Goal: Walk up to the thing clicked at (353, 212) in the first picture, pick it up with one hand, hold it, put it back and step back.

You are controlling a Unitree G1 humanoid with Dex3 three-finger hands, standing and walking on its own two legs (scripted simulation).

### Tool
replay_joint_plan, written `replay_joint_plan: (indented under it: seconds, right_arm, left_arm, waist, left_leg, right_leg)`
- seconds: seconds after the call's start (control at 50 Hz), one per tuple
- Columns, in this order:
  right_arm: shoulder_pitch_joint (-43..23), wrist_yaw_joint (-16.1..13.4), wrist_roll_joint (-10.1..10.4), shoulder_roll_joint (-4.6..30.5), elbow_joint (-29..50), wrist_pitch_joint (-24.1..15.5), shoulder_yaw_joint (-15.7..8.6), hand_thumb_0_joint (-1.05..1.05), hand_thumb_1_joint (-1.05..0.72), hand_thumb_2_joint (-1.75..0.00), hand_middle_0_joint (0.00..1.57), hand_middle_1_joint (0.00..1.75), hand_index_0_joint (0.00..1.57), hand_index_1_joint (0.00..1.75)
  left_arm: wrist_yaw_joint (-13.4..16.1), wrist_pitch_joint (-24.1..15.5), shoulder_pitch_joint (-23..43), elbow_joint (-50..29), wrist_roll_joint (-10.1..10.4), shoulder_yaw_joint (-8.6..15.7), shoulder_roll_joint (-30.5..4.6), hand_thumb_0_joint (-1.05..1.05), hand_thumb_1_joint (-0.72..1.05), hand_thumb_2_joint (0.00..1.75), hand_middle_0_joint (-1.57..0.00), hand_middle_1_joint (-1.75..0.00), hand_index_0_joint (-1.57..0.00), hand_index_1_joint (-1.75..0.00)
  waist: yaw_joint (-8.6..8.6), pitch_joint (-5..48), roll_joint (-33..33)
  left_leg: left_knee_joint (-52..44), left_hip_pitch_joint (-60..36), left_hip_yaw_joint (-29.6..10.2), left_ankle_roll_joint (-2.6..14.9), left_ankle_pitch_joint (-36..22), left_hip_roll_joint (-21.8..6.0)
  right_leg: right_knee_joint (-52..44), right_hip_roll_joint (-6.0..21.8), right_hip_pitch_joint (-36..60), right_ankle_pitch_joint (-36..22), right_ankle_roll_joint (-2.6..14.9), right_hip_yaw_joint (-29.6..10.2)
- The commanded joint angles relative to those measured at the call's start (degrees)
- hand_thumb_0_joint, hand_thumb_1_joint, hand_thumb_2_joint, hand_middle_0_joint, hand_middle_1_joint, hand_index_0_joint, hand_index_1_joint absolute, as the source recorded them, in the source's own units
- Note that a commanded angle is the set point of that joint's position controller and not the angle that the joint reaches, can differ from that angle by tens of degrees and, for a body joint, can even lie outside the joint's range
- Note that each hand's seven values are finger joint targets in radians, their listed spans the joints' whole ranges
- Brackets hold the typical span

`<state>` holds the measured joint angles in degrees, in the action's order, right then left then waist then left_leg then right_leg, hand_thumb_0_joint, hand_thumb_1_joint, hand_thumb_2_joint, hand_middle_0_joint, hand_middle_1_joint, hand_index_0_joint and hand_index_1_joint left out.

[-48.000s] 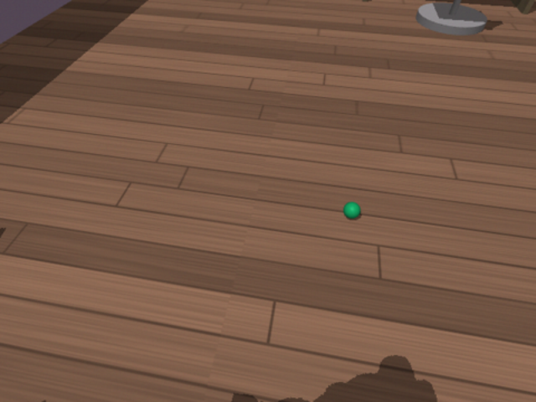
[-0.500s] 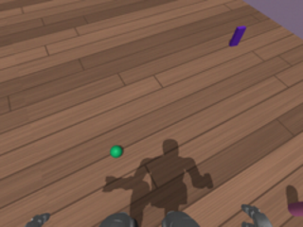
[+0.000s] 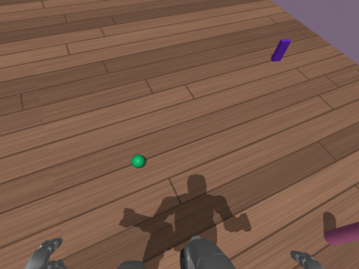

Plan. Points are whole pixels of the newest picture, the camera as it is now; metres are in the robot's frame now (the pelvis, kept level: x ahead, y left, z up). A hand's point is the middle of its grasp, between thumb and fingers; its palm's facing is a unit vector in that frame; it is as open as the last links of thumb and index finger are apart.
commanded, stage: step back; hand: left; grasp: from above
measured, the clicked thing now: (138, 161) +0.70 +0.18 -0.72
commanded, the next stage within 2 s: none
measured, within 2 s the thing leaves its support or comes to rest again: neither
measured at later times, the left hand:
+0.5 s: hand out of the picture -0.07 +0.20 -0.12, palm faces -0.06 -0.91 -0.42, open 7.4 cm
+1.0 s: hand out of the picture -0.24 +0.18 -0.15, palm faces -0.05 -0.91 -0.40, open 7.4 cm
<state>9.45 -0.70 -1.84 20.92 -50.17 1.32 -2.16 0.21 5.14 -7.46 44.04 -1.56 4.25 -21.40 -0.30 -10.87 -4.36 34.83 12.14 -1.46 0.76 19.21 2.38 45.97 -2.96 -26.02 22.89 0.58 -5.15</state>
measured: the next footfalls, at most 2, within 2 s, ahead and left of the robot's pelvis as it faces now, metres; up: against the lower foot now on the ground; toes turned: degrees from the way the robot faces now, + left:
right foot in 0.30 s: -0.10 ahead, -0.18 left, +0.00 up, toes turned -1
left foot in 0.66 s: -0.19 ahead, +0.05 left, +0.00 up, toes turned -1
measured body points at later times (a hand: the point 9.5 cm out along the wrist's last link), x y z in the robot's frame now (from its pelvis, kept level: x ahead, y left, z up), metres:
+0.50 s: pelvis -0.15 -0.06 +0.01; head -0.11 -0.09 +0.45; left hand -0.07 +0.25 -0.10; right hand -0.06 -0.39 -0.12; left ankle -0.15 +0.10 -0.64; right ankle -0.14 -0.18 -0.72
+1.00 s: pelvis -0.33 -0.09 -0.01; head -0.28 -0.09 +0.44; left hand -0.24 +0.23 -0.13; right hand -0.20 -0.41 -0.11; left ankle -0.23 +0.05 -0.72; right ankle -0.38 -0.22 -0.73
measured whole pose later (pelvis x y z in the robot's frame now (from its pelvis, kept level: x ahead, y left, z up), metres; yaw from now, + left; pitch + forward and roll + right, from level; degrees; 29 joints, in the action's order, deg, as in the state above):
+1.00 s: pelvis -0.33 -0.09 -0.01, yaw -4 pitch -2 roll +0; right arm 5.0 -0.1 -2.0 22.5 -46.0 2.2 -2.2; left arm 0.8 2.0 -11.8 49.4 -0.6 3.6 -22.6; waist -1.7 -8.9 -0.9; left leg 36.7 23.7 1.0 -0.5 11.2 -3.0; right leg 39.5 -0.1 -11.9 25.8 -1.1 -3.4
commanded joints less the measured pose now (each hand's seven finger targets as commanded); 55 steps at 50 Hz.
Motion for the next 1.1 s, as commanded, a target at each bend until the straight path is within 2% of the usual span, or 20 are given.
replay_joint_plan:
  seconds: [0.0,0.04,0.2,0.28,0.32,0.34,0.42,0.52,0.58,0.64,0.68,0.7,0.72,0.78,0.88,0.96,1.0,1.02,1.04,1.08]
  right_arm:
    - [-6.9,-1.1,-1.1,17.3,7.2,-2.2,-4.7,0.00,-0.90,-0.90,0.20,0.30,0.20,0.30]
    - [-6.5,-1.5,-0.7,14.5,7.3,-2.2,-4.3,0.00,-0.90,-0.90,0.20,0.30,0.20,0.30]
    - [0.5,-1.3,-0.1,16.0,8.2,-1.3,-5.2,0.00,-0.90,-0.90,0.20,0.30,0.20,0.30]
    - [-4.0,-1.0,0.9,16.5,9.6,0.3,-5.0,0.00,-0.90,-0.90,0.20,0.30,0.20,0.30]
    - [-4.5,-1.0,1.8,11.1,11.4,0.5,-3.6,0.00,-0.90,-0.90,0.20,0.30,0.20,0.30]
    - [-6.1,-2.3,1.6,12.5,11.0,0.7,-4.6,0.00,-0.90,-0.90,0.20,0.30,0.20,0.30]
    - [1.2,-1.7,2.5,12.3,6.0,0.3,-3.8,0.00,-0.90,-0.90,0.20,0.30,0.20,0.30]
    - [-0.4,-2.0,1.6,10.4,7.0,-0.8,-2.7,0.00,-0.90,-0.90,0.20,0.30,0.20,0.30]
    - [3.2,-1.7,0.8,10.4,6.3,-1.2,-3.0,0.00,-0.90,-0.90,0.20,0.30,0.20,0.30]
    - [7.1,-1.3,0.0,11.7,3.9,-1.2,-4.3,0.00,-0.90,-0.90,0.20,0.30,0.20,0.30]
    - [2.1,-0.8,-0.8,20.4,5.7,-0.8,-6.0,0.00,-0.90,-0.90,0.20,0.30,0.20,0.30]
    - [1.5,-0.8,-0.7,23.5,6.8,-0.9,-6.4,0.00,-0.90,-0.90,0.20,0.30,0.20,0.30]
    - [-1.5,-1.2,-0.6,20.8,6.7,-1.3,-5.9,0.00,-0.90,-0.90,0.20,0.30,0.20,0.30]
    - [-6.1,-1.4,-0.9,14.4,7.9,-1.0,-3.9,0.00,-0.90,-0.90,0.20,0.30,0.20,0.30]
    - [-0.9,-0.6,-0.4,13.3,6.6,0.0,-4.1,0.00,-0.90,-0.90,0.20,0.30,0.20,0.30]
    - [-1.5,0.3,0.0,15.8,5.6,1.7,-4.5,0.00,-0.90,-0.90,0.20,0.30,0.20,0.30]
    - [-2.0,0.6,0.7,11.1,6.1,2.0,-3.1,0.00,-0.90,-0.90,0.20,0.30,0.20,0.30]
    - [-3.4,0.4,0.8,9.3,7.9,1.6,-2.4,0.00,-0.90,-0.90,0.20,0.30,0.20,0.30]
    - [-7.2,-0.4,0.4,12.3,8.0,2.1,-3.9,0.00,-0.90,-0.90,0.20,0.30,0.20,0.30]
    - [-5.4,0.3,1.0,15.3,5.1,2.1,-4.7,0.00,-0.90,-0.90,0.20,0.30,0.20,0.30]
  left_arm:
    - [0.6,-1.8,-1.4,-4.2,0.1,4.8,-12.0,0.00,0.90,0.90,-0.20,-0.30,-0.20,-0.30]
    - [0.1,-1.9,-5.1,-2.8,0.5,5.0,-11.6,0.00,0.90,0.90,-0.20,-0.30,-0.20,-0.30]
    - [0.0,-3.0,-3.9,-3.0,0.2,3.9,-10.2,0.00,0.90,0.90,-0.20,-0.30,-0.20,-0.30]
    - [0.0,-3.8,-12.8,2.9,-0.3,4.0,-10.4,0.00,0.90,0.90,-0.20,-0.30,-0.20,-0.30]
    - [-0.3,-4.0,-11.9,1.3,-1.2,6.1,-18.9,0.00,0.90,0.90,-0.20,-0.30,-0.20,-0.30]
    - [0.0,-3.7,-5.3,-1.7,-1.8,6.9,-24.7,0.00,0.90,0.90,-0.20,-0.30,-0.20,-0.30]
    - [0.9,-4.1,4.0,-4.1,-1.0,4.5,-14.6,0.00,0.90,0.90,-0.20,-0.30,-0.20,-0.30]
    - [1.9,-3.7,-4.3,-3.8,-1.3,4.2,-12.6,0.00,0.90,0.90,-0.20,-0.30,-0.20,-0.30]
    - [2.2,-3.2,-3.3,-4.9,-0.6,4.2,-13.2,0.00,0.90,0.90,-0.20,-0.30,-0.20,-0.30]
    - [1.5,-1.9,-0.8,-6.0,0.4,2.9,-12.3,0.00,0.90,0.90,-0.20,-0.30,-0.20,-0.30]
    - [1.6,-1.8,-1.3,-6.1,1.0,2.5,-9.9,0.00,0.90,0.90,-0.20,-0.30,-0.20,-0.30]
    - [2.4,-1.8,1.7,-6.1,0.5,3.5,-12.3,0.00,0.90,0.90,-0.20,-0.30,-0.20,-0.30]
    - [2.2,-1.7,1.0,-4.7,0.4,3.7,-13.7,0.00,0.90,0.90,-0.20,-0.30,-0.20,-0.30]
    - [1.3,-1.6,-4.0,-1.6,1.2,3.6,-12.3,0.00,0.90,0.90,-0.20,-0.30,-0.20,-0.30]
    - [1.2,-3.9,-3.2,-1.2,0.7,2.4,-10.1,0.00,0.90,0.90,-0.20,-0.30,-0.20,-0.30]
    - [1.5,-6.0,-8.4,4.2,0.5,2.4,-10.1,0.00,0.90,0.90,-0.20,-0.30,-0.20,-0.30]
    - [1.7,-6.7,-10.4,6.6,-1.0,3.5,-14.1,0.00,0.90,0.90,-0.20,-0.30,-0.20,-0.30]
    - [1.6,-6.7,-9.2,5.0,-1.4,5.0,-19.7,0.00,0.90,0.90,-0.20,-0.30,-0.20,-0.30]
    - [1.9,-6.5,-4.7,3.0,-1.7,5.7,-24.6,0.00,0.90,0.90,-0.20,-0.30,-0.20,-0.30]
    - [2.1,-6.8,2.3,1.9,-1.1,4.4,-19.0,0.00,0.90,0.90,-0.20,-0.30,-0.20,-0.30]
  waist:
    - [-1.55,8.1,11.4]
    - [-3.26,8.3,10.8]
    - [1.83,13.8,16.0]
    - [-2.01,16.3,14.9]
    - [-2.42,12.2,-6.9]
    - [-4.43,9.8,-16.5]
    - [2.35,7.6,-6.4]
    - [-3.36,12.0,-6.6]
    - [-2.30,15.4,-8.0]
    - [-0.18,16.8,-2.8]
    - [-1.21,14.7,16.9]
    - [2.33,13.4,19.5]
    - [0.49,10.3,15.6]
    - [-3.25,9.4,10.3]
    - [0.92,12.0,15.0]
    - [0.33,17.0,16.2]
    - [-0.70,14.6,5.4]
    - [-2.09,12.2,-6.4]
    - [-5.04,8.3,-9.0]
    - [-0.52,1.7,-2.2]
  left_leg:
    - [-15.6,7.7,-16.5,13.92,-22.9,-21.0]
    - [-13.3,3.6,-9.7,10.63,-25.8,-15.9]
    - [-5.6,-8.3,-8.4,12.46,-27.4,-16.0]
    - [1.1,2.0,-6.7,7.56,-18.9,-13.2]
    - [15.4,21.2,-3.1,0.47,8.3,1.6]
    - [29.0,16.4,-5.1,-0.97,17.9,2.6]
    - [35.7,16.5,-7.4,-0.75,7.8,4.8]
    - [20.2,19.5,-3.9,-2.20,11.2,2.5]
    - [4.4,12.6,-1.3,-1.09,9.3,-1.7]
    - [-13.8,-1.1,-2.0,0.77,-12.4,-2.2]
    - [-14.9,-5.2,-25.3,11.17,-23.9,-21.3]
    - [-16.3,6.7,-31.8,17.95,-23.0,-27.8]
    - [-16.7,11.7,-28.7,17.68,-20.1,-26.7]
    - [-12.5,7.4,-10.5,11.57,-24.5,-15.5]
    - [-8.1,-6.2,-8.9,12.95,-24.2,-14.5]
    - [-2.4,-4.4,-6.8,9.26,-14.4,-12.5]
    - [7.4,12.3,-4.8,4.43,-1.1,-6.0]
    - [13.7,24.0,-4.4,0.68,11.6,2.0]
    - [22.9,16.9,-10.6,-1.37,14.7,-0.7]
    - [30.4,13.9,-12.6,-1.12,8.4,-0.8]
  right_leg:
    - [27.2,-3.6,1.0,7.1,-0.12,-7.8]
    - [29.4,-4.9,-1.6,3.5,-0.11,-6.7]
    - [-0.8,1.5,3.1,6.1,-2.92,0.2]
    - [-24.4,1.0,17.9,-10.9,-0.31,5.2]
    - [-26.0,16.2,18.6,-10.6,6.44,-20.1]
    - [-30.3,26.0,2.8,-9.8,15.99,-30.2]
    - [-21.0,13.5,6.9,-27.3,9.12,-6.4]
    - [-16.4,14.1,24.3,-35.9,10.90,-6.8]
    - [-12.5,17.5,25.8,-39.9,11.32,-9.4]
    - [-6.4,13.1,15.2,-28.1,6.08,-6.0]
    - [10.0,-1.8,-3.9,10.1,0.88,3.2]
    - [20.6,-0.5,2.0,16.7,0.11,-3.2]
    - [26.0,0.1,4.2,13.5,0.37,-5.9]
    - [29.5,-3.4,0.5,5.6,0.45,-5.2]
    - [5.9,0.7,1.2,7.4,-2.61,0.6]
    - [-23.9,0.6,14.6,-3.7,-1.08,7.5]
    - [-26.0,6.2,22.9,-5.2,1.53,-6.0]
    - [-28.8,17.8,20.8,2.4,6.14,-22.7]
    - [-33.0,28.6,2.6,7.5,15.17,-32.5]
    - [-31.2,24.0,-2.8,3.6,13.03,-21.9]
